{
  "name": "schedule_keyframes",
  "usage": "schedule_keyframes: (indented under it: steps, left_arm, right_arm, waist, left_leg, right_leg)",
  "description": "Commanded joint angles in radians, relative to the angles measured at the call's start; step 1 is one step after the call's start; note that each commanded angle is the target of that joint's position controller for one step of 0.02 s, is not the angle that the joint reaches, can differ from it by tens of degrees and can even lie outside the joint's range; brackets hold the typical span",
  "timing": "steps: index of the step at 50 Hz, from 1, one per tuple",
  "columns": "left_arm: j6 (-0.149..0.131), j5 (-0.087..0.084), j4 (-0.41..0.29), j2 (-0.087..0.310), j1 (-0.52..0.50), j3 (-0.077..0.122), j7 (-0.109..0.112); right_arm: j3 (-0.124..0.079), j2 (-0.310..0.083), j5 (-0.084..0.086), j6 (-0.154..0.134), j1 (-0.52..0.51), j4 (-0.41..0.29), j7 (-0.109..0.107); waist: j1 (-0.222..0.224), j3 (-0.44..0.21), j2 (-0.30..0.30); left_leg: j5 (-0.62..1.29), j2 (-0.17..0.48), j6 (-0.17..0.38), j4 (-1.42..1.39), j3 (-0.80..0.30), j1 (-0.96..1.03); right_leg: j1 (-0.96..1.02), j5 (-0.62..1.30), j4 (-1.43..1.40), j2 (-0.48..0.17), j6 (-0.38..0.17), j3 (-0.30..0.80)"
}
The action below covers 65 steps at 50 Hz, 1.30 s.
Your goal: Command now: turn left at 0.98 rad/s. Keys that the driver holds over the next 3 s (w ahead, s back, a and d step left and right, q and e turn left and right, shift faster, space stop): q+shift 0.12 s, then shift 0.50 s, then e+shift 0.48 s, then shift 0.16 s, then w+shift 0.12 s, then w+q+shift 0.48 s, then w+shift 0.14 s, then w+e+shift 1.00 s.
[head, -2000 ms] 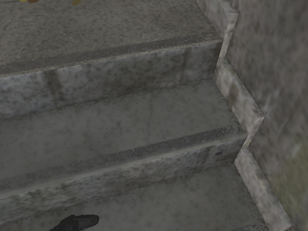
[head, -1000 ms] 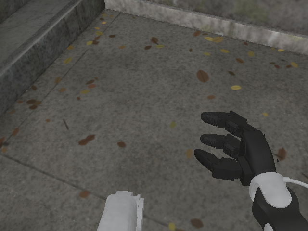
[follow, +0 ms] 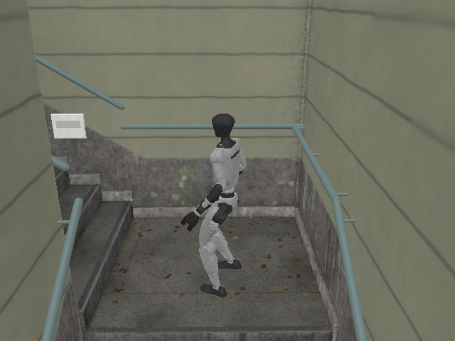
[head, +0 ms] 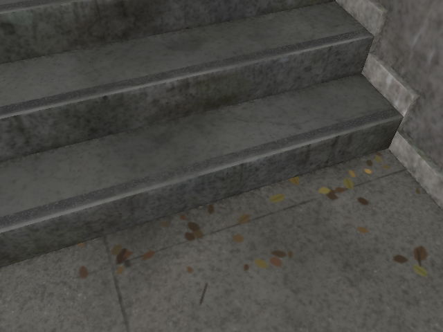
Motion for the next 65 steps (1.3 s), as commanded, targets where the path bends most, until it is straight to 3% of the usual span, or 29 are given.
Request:
schedule_keyframes:
  steps: [1, 5, 7, 8, 9, 10, 12, 17, 22, 25, 26, 27, 28, 32, 35, 38, 41, 43, 46, 49, 50, 51, 52, 53, 55, 57, 61, 63, 65]
  left_arm:
    - [-0.019, -0.003, -0.063, 0.07, -0.022, 0.016, -0.002]
    - [-0.013, -0.02, -0.039, 0.096, -0.012, 0.029, -0.021]
    - [-0.022, -0.01, -0.005, 0.074, 0.102, 0.031, -0.018]
    - [-0.03, 0.009, 0.021, 0.12, 0.139, 0.045, -0.01]
    - [-0.034, 0.029, -0.008, 0.22, 0.113, 0.059, -0.012]
    - [-0.034, 0.021, -0.053, 0.256, 0.049, 0.075, -0.017]
    - [-0.04, 0.002, -0.032, 0.164, -0.015, 0.059, -0.031]
    - [-0.031, -0.005, 0.009, 0.113, 0.007, 0.052, -0.021]
    - [-0.02, 0.001, 0.059, 0.153, 0.043, 0.065, -0.034]
    - [-0.018, -0.013, 0.103, 0.159, 0.071, 0.061, -0.05]
    - [-0.022, -0.01, 0.114, 0.145, 0.101, 0.059, -0.056]
    - [-0.029, -0.004, 0.1, 0.101, 0.154, 0.051, -0.065]
    - [-0.018, -0.012, 0.117, 0.047, 0.141, 0.03, -0.071]
    - [-0.007, 0.003, 0.176, 0.096, 0.08, 0.039, -0.084]
    - [-0.012, -0.002, 0.189, 0.106, 0.056, 0.041, -0.089]
    - [-0.01, -0.006, 0.195, 0.108, 0.078, 0.048, -0.087]
    - [0.004, -0.004, 0.167, 0.079, 0.077, 0.05, -0.071]
    - [0.013, 0.0, 0.131, 0.052, 0.037, 0.045, -0.073]
    - [0.007, -0.019, 0.125, 0.065, 0.057, 0.05, -0.091]
    - [-0.004, -0.016, 0.138, 0.068, 0.12, 0.053, -0.069]
    - [-0.011, -0.005, 0.166, 0.083, 0.179, 0.057, -0.054]
    - [-0.03, 0.005, 0.152, 0.213, 0.205, 0.085, -0.038]
    - [-0.03, -0.003, 0.163, 0.275, 0.264, 0.087, -0.048]
    - [-0.028, -0.012, 0.146, 0.272, 0.237, 0.095, -0.05]
    - [-0.009, -0.01, 0.109, 0.196, 0.105, 0.074, -0.035]
    - [-0.004, -0.033, 0.084, 0.156, 0.042, 0.052, -0.02]
    - [-0.017, -0.024, 0.098, 0.155, 0.102, 0.037, -0.013]
    - [-0.015, -0.015, 0.096, 0.134, 0.115, 0.023, 0.003]
    - [-0.027, 0.003, 0.113, 0.144, 0.167, 0.022, 0.002]
  right_arm:
    - [-0.054, -0.174, 0.0, -0.02, -0.018, -0.058, 0.003]
    - [-0.056, -0.186, 0.012, -0.007, -0.017, -0.057, 0.049]
    - [-0.058, -0.197, 0.016, -0.016, -0.052, -0.048, 0.052]
    - [-0.043, -0.136, 0.022, -0.024, -0.027, -0.046, 0.041]
    - [-0.022, -0.044, 0.033, -0.025, 0.055, -0.049, 0.032]
    - [-0.043, -0.13, 0.006, -0.028, 0.054, -0.043, 0.037]
    - [-0.053, -0.155, 0.002, -0.02, 0.025, -0.005, 0.047]
    - [-0.02, -0.086, 0.011, -0.002, 0.059, 0.069, 0.063]
    - [0.011, -0.074, 0.022, -0.001, -0.008, 0.089, 0.052]
    - [0.027, -0.054, 0.016, -0.019, 0.048, 0.142, 0.031]
    - [0.029, -0.077, 0.003, -0.029, 0.044, 0.151, 0.025]
    - [0.02, -0.159, -0.004, -0.039, 0.04, 0.151, 0.023]
    - [0.032, -0.132, 0.014, -0.034, -0.024, 0.168, 0.022]
    - [0.045, -0.092, 0.02, -0.04, -0.036, 0.217, 0.022]
    - [0.025, -0.136, 0.019, -0.046, -0.036, 0.243, 0.009]
    - [0.001, -0.17, 0.016, -0.037, -0.02, 0.249, -0.009]
    - [0.0, -0.146, 0.007, -0.031, -0.026, 0.231, -0.037]
    - [0.001, -0.143, 0.0, -0.036, -0.031, 0.219, -0.042]
    - [-0.01, -0.151, -0.003, -0.04, -0.115, 0.19, -0.037]
    - [-0.007, -0.137, 0.006, -0.032, -0.134, 0.174, -0.043]
    - [-0.014, -0.149, 0.006, -0.028, -0.128, 0.176, -0.045]
    - [-0.01, -0.131, 0.001, -0.022, -0.101, 0.142, -0.041]
    - [0.009, -0.074, -0.004, -0.01, -0.168, 0.071, -0.036]
    - [0.017, -0.086, -0.007, -0.011, -0.13, 0.11, -0.035]
    - [0.007, -0.107, 0.019, -0.036, -0.162, 0.129, -0.027]
    - [0.003, -0.127, 0.005, -0.021, -0.14, 0.157, -0.027]
    - [0.01, -0.096, 0.013, 0.005, -0.107, 0.195, -0.02]
    - [0.028, -0.066, 0.006, 0.023, -0.106, 0.21, -0.02]
    - [0.022, -0.094, -0.026, 0.012, -0.116, 0.215, -0.003]
  waist:
    - [-0.014, -0.087, 0.098]
    - [-0.02, -0.072, 0.18]
    - [0.056, -0.075, 0.152]
    - [0.047, -0.072, 0.049]
    - [0.003, -0.094, -0.229]
    - [0.012, -0.098, -0.326]
    - [-0.021, -0.007, -0.12]
    - [-0.019, -0.032, -0.136]
    - [0.031, -0.025, -0.184]
    - [-0.007, -0.027, -0.147]
    - [0.013, -0.04, -0.103]
    - [0.068, -0.08, 0.106]
    - [0.081, -0.057, 0.195]
    - [0.044, 0.005, 0.147]
    - [0.031, 0.037, 0.098]
    - [0.016, 0.031, 0.128]
    - [-0.013, 0.057, 0.207]
    - [-0.016, 0.086, 0.158]
    - [0.014, 0.046, 0.171]
    - [0.03, 0.027, 0.177]
    - [0.062, 0.011, 0.073]
    - [0.06, 0.002, -0.203]
    - [0.049, -0.059, -0.362]
    - [0.042, -0.085, -0.169]
    - [0.014, 0.031, -0.052]
    - [-0.008, -0.003, -0.109]
    - [0.0, -0.069, -0.036]
    - [0.016, -0.054, -0.057]
    - [0.042, -0.05, -0.099]
  left_leg:
    - [0.225, 0.211, 0.184, -0.198, -0.289, 0.07]
    - [0.136, 0.161, 0.145, -0.174, -0.369, 0.016]
    - [0.104, 0.129, 0.081, -0.126, -0.387, -0.061]
    - [-0.056, 0.05, 0.032, -0.012, -0.331, -0.142]
    - [-0.285, -0.105, -0.014, 0.24, -0.115, -0.238]
    - [-0.366, -0.078, -0.021, 0.391, -0.054, -0.221]
    - [-0.23, -0.03, -0.019, 0.543, -0.056, -0.165]
    - [-0.15, -0.029, -0.062, 0.485, -0.034, -0.154]
    - [-0.225, 0.017, -0.041, 0.128, 0.073, 0.044]
    - [0.074, 0.041, -0.01, -0.222, 0.098, 0.234]
    - [0.14, 0.097, -0.002, -0.27, -0.001, 0.304]
    - [0.437, 0.292, 0.015, -0.257, -0.212, 0.374]
    - [0.512, 0.332, 0.072, -0.209, -0.185, 0.259]
    - [0.223, 0.219, 0.011, -0.229, -0.088, 0.19]
    - [0.207, 0.213, 0.015, -0.202, -0.038, 0.229]
    - [0.288, 0.274, 0.063, -0.176, -0.029, 0.247]
    - [0.288, 0.413, 0.141, -0.217, -0.1, 0.217]
    - [0.332, 0.469, 0.163, -0.235, -0.089, 0.213]
    - [0.355, 0.406, 0.098, -0.17, 0.029, 0.22]
    - [0.385, 0.353, 0.036, -0.038, 0.142, 0.21]
    - [0.344, 0.311, -0.005, 0.14, 0.207, 0.151]
    - [0.002, 0.184, -0.075, 0.427, 0.269, -0.046]
    - [-0.498, 0.021, -0.08, 0.537, 0.13, -0.217]
    - [-0.443, 0.076, -0.054, 0.601, 0.032, -0.232]
    - [-0.23, 0.123, -0.038, 0.513, 0.028, -0.251]
    - [-0.13, 0.124, -0.056, 0.511, 0.052, -0.216]
    - [-0.048, 0.107, -0.075, 0.484, 0.062, -0.191]
    - [-0.016, 0.107, -0.073, 0.459, 0.055, -0.219]
    - [0.011, 0.107, -0.088, 0.423, 0.073, -0.247]
  right_leg:
    - [0.03, 0.078, -0.122, 0.01, 0.001, 0.025]
    - [0.225, 0.036, -0.364, 0.077, -0.021, 0.011]
    - [0.436, 0.143, -0.613, 0.095, -0.022, -0.022]
    - [0.532, 0.123, -0.715, -0.011, -0.024, 0.06]
    - [0.563, 0.133, -0.815, -0.284, -0.064, 0.337]
    - [0.413, 0.201, -0.869, -0.363, -0.166, 0.516]
    - [0.285, 0.245, -0.839, -0.268, -0.211, 0.349]
    - [0.419, 0.465, -0.771, -0.165, -0.188, 0.128]
    - [0.411, 0.404, -0.762, -0.171, -0.2, 0.103]
    - [0.38, 0.639, -0.691, -0.175, -0.161, 0.084]
    - [0.347, 0.587, -0.657, -0.156, -0.112, 0.068]
    - [0.288, 0.341, -0.563, -0.075, -0.057, -0.013]
    - [0.363, 0.138, -0.672, -0.042, -0.041, -0.07]
    - [0.458, 0.344, -0.705, -0.046, -0.019, -0.05]
    - [0.38, 0.378, -0.662, -0.021, -0.042, -0.031]
    - [0.286, 0.301, -0.529, 0.022, -0.069, -0.054]
    - [0.166, -0.101, -0.274, 0.048, -0.105, -0.067]
    - [0.101, -0.142, -0.187, 0.003, -0.119, -0.048]
    - [0.187, -0.034, -0.255, 0.005, -0.121, -0.088]
    - [0.302, 0.047, -0.451, 0.053, -0.124, -0.133]
    - [0.401, 0.17, -0.573, 0.062, -0.135, -0.07]
    - [0.495, 0.598, -0.711, -0.137, -0.188, 0.299]
    - [0.533, 0.91, -0.805, -0.294, -0.319, 0.638]
    - [0.577, 0.691, -0.79, -0.279, -0.322, 0.56]
    - [0.5, 0.445, -0.796, -0.179, -0.252, 0.42]
    - [0.508, 0.665, -0.785, -0.137, -0.23, 0.337]
    - [0.548, 0.712, -0.773, -0.115, -0.205, 0.269]
    - [0.554, 0.596, -0.793, -0.119, -0.196, 0.293]
    - [0.539, -0.04, -0.924, -0.109, -0.222, 0.372]
Next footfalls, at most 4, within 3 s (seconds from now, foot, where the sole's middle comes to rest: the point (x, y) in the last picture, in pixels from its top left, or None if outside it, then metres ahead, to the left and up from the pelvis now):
0.16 right None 0.11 -0.14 -0.77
0.52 left None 0.01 0.06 -0.77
1.00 right None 0.10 -0.15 -0.76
1.82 left None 0.46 0.10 -0.76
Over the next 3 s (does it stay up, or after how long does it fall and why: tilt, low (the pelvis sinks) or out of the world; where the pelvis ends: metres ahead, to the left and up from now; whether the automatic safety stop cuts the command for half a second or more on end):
stays up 1.28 0.18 0.29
